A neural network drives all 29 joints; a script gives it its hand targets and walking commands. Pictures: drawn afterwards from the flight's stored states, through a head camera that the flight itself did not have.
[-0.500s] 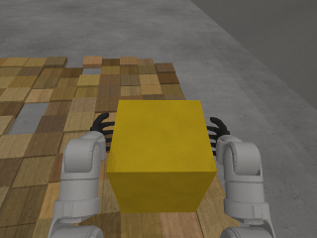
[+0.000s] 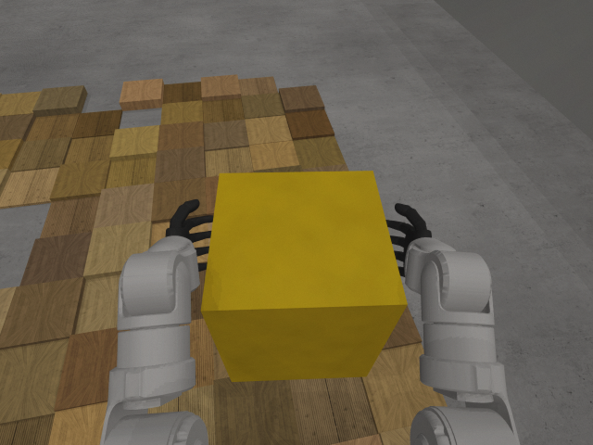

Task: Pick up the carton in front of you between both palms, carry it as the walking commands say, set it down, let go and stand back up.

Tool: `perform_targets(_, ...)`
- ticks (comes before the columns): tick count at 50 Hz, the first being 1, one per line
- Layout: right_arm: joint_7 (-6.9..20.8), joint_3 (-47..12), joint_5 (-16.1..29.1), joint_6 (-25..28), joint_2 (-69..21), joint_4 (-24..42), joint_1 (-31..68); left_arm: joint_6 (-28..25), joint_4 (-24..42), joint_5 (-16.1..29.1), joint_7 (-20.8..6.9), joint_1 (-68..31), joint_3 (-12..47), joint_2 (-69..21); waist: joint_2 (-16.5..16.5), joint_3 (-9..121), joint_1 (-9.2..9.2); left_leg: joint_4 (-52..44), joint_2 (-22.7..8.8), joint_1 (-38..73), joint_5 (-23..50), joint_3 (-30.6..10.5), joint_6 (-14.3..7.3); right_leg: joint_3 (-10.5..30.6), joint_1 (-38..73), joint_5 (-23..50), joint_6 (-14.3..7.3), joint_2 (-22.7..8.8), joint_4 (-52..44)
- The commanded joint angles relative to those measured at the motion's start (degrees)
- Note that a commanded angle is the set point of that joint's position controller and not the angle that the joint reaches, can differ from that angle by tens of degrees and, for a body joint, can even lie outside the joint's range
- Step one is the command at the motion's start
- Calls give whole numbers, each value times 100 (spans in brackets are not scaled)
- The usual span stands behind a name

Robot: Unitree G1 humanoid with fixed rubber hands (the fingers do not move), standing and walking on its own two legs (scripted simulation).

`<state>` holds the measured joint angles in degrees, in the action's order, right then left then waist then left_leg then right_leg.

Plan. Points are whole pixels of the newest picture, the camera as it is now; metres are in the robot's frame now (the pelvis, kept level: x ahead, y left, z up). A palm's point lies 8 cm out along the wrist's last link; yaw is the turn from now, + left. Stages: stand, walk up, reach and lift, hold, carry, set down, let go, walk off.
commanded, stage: carry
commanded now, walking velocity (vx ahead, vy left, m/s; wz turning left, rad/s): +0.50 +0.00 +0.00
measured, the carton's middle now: (298, 282) +0.35 -0.01 +0.01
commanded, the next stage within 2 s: none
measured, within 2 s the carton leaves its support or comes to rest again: neither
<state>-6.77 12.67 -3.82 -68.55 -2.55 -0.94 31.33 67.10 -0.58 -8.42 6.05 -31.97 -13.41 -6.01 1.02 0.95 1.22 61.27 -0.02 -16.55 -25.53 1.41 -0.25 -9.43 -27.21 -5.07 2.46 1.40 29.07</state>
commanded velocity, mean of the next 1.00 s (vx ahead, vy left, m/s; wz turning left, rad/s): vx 0.50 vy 0.00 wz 0.00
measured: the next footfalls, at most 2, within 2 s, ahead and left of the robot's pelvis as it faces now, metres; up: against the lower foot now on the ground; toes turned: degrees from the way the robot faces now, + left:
left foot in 0.38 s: +0.42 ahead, +0.10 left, +0.02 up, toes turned +8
right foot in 0.82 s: +0.71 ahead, -0.12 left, +0.02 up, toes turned -9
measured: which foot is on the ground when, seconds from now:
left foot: up 0.00-0.36, down 0.38-0.82, up 0.84-1.00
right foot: down 0.00-0.40, up 0.42-0.80, down 0.82-1.00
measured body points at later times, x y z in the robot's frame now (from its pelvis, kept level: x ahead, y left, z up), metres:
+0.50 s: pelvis +0.33 +0.02 +0.01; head +0.31 +0.02 +0.46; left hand +0.62 +0.15 +0.11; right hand +0.60 -0.15 +0.11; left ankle +0.38 +0.09 -0.71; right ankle +0.19 -0.06 -0.63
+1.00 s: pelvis +0.63 -0.05 +0.03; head +0.67 -0.06 +0.47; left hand +0.98 +0.11 +0.11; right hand +0.99 -0.19 +0.11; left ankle +0.56 +0.08 -0.63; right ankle +0.67 -0.12 -0.71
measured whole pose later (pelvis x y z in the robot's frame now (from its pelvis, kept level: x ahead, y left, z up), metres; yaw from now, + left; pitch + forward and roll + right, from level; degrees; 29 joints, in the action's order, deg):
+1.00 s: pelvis +0.63 -0.05 +0.03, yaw +0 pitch +5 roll +1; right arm -7.0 9.3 -3.8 -71.2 -0.9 -1.4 32.6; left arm 68.5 -1.8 -4.3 7.2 -31.7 -10.6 -2.3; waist 1.5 0.8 -2.0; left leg 62.3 -1.2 -28.2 -19.6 1.8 -2.3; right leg -9.1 -22.1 -10.6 -4.5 -0.3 27.6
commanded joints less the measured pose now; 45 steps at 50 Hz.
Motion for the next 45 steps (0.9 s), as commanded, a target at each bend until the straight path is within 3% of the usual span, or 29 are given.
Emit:
perform_targets(1, 1474, -4023, 2232, -9, -6587, 1336, 3086, 119, 1097, 2383, -1346, -2506, 3949, -6171, -347, 2914, -327, 552, -210, -2552, 272, -256, -6, 2683, 4608, 2396, -1354, -2044, -849)
perform_targets(3, 1388, -4097, 1956, 95, -6492, 1865, 2294, 70, 1937, 2552, -1382, -2291, 4313, -6239, -312, 2828, -228, -316, -286, -1980, 470, -140, 12, 2335, 4036, 2001, -1055, -1890, -1174)
perform_targets(6, 1268, -4378, 1473, 241, -6190, 2379, 792, 46, 2604, 2585, -1492, -1124, 4733, -5975, -528, 2731, -234, -1131, -169, -1987, 248, 198, 25, 2018, 3985, 2237, -1112, -1870, -1236)
perform_targets(9, 1236, -4574, 1567, 214, -6123, 2582, 342, 157, 2784, 2915, -1652, -707, 4884, -5681, -735, 2378, -236, -1746, -202, -1996, 1073, 408, 14, 1631, 3779, 2431, -1023, -1754, -1331)
perform_targets(15, 1330, -4659, 1719, -89, -5537, 2572, 195, 412, 2456, 2724, -1748, -146, 4723, -4965, -858, 1359, -324, -2821, 102, -1742, 1994, 969, -128, 894, 3592, 3308, -774, -1386, -1289)
perform_targets(17, 1387, -4670, 1832, -209, -5395, 2558, 344, 485, 2325, 2648, -1728, -133, 4638, -4851, -963, 1402, -230, -3079, 323, -795, 2195, 1246, -260, 502, 3239, 4343, -629, -1278, -688)
perform_targets(18, 1421, -4671, 1884, -260, -5359, 2540, 416, 509, 2281, 2615, -1711, -171, 4609, -4819, -940, 1539, -122, -3349, 447, -14, 2325, 1394, -326, 256, 2881, 4479, -527, -1171, -72)
perform_targets(19, 1459, -4672, 1929, -306, -5319, 2506, 485, 535, 2255, 2570, -1692, -248, 4580, -4775, -780, 1752, -11, -3420, 329, 1037, 2254, 1246, -447, 125, 2184, 3975, -448, -1036, 717)
perform_targets(20, 1485, -4640, 1949, -356, -5208, 2458, 475, 579, 2244, 2545, -1682, -363, 4535, -4701, -120, 2238, 193, -3473, -753, 2257, 2060, -279, -762, 33, 1110, 2034, -327, -802, 2196)
perform_targets(21, 1512, -4558, 1959, -342, -5179, 2234, 561, 642, 2290, 2553, -1673, -507, 4593, -4761, 1196, 2337, 178, -4095, -2075, 3098, 2068, -2864, -1727, 255, -689, -1714, -273, 208, 3917)
perform_targets(22, 1530, -4598, 2027, -356, -5301, 2175, 578, 656, 2168, 2513, -1662, -528, 4554, -4770, 976, 2125, 128, -4310, -2282, 2835, 1979, -3247, -1963, 1030, -1295, -2494, -433, -95, 4656)
perform_targets(23, 1541, -4668, 2085, -353, -5446, 2183, 735, 640, 2112, 2474, -1652, -600, 4536, -4851, 522, 1879, 186, -4314, -2200, 2422, 2258, -2886, -1862, 1249, -1450, -2342, -530, -356, 4551)
perform_targets(24, 1559, -4739, 2151, -339, -5561, 2235, 894, 604, 2070, 2440, -1639, -588, 4505, -4949, -29, 1769, 127, -4393, -2114, 2078, 2242, -2435, -1629, 1237, -1397, -2034, -548, -539, 4217)
perform_targets(25, 1578, -4806, 2210, -315, -5653, 2265, 1012, 559, 2029, 2379, -1623, -542, 4471, -5029, -273, 1635, 42, -4578, -2007, 1629, 2002, -1989, -1382, 1207, -1153, -1789, -504, -696, 3668)
perform_targets(27, 1588, -4917, 2333, -265, -5567, 2261, 1568, 485, 1917, 2381, -1568, -936, 4509, -5040, 120, 1633, 61, -4879, -1714, 1082, 1417, -1247, -1143, 1010, -650, -1225, -404, -723, 2952)
perform_targets(29, 1587, -4918, 2355, -228, -5376, 2047, 1716, 427, 1707, 2334, -1498, -1117, 4526, -4899, 412, 1555, 87, -5017, -1582, 1006, 1191, -832, -1196, 800, -716, -918, -300, -710, 2510)
perform_targets(31, 1573, -4841, 2355, -195, -5250, 1732, 1766, 397, 1432, 2277, -1441, -1255, 4484, -4796, 323, 1383, 154, -5160, -1576, 1179, 1225, -724, -1234, 722, -1080, -617, -206, -778, 1903)
perform_targets(32, 1562, -4795, 2351, -181, -5218, 1605, 1831, 386, 1309, 2268, -1422, -1319, 4459, -4782, 279, 1266, 167, -5199, -1463, 1098, 1268, -477, -1185, 533, -969, -538, -180, -715, 1432)
perform_targets(35, 1530, -4615, 2349, -134, -5202, 1315, 2170, 338, 1064, 2360, -1392, -1736, 4409, -4808, 529, 1154, 196, -5060, -1205, 1127, 2111, 25, -892, 98, -477, -125, -213, -438, 542)
perform_targets(38, 1443, -4430, 2356, -68, -5153, 1001, 2671, 290, 831, 2569, -1356, -2420, 4343, -4797, 749, 1179, 164, -4665, -1157, 1480, 2686, 249, -671, 84, -254, 310, -366, -392, 187)
perform_targets(39, 1410, -4382, 2367, -53, -5159, 896, 2805, 279, 736, 2621, -1337, -2577, 4286, -4787, 759, 1277, 115, -4386, -1139, 1584, 2994, 388, -598, 8, -53, 350, -442, -351, 98)
perform_targets(41, 1348, -4281, 2385, -40, -5211, 722, 3058, 271, 496, 2690, -1311, -2771, 4135, -4787, 511, 1789, -192, -2915, -841, 1366, 4083, 899, -353, -407, 1329, -96, -554, 48, -313)
perform_targets(42, 1321, -4224, 2375, -27, -5223, 618, 3214, 273, 344, 2726, -1328, -2843, 4062, -4815, 240, 2201, -424, -1652, -718, 861, 3639, 905, -226, -3, 2425, 153, -559, -233, -393)
perform_targets(43, 1293, -4223, 2438, -45, -5425, 627, 3365, 221, 245, 2699, -1341, -3006, 4006, -4738, -1239, 2819, -403, 35, -88, -938, 1951, 870, 100, 2364, 3912, -561, -1118, -1676, -568)
perform_targets(44, 1282, -4169, 2440, -64, -5513, 600, 3518, 186, 63, 2768, -1351, -2947, 3961, -4956, -2154, 2730, -483, 1122, 395, -1992, -129, 305, 60, 3725, 4061, -296, -1621, -2185, -1075)
perform_targets(45, 1269, -4179, 2438, -46, -5713, 554, 3724, 170, 176, 2873, -1375, -3121, 3974, -5175, -1574, 2574, -423, 1436, 63, -2410, -147, -183, -175, 3311, 4074, 379, -1689, -2120, -824)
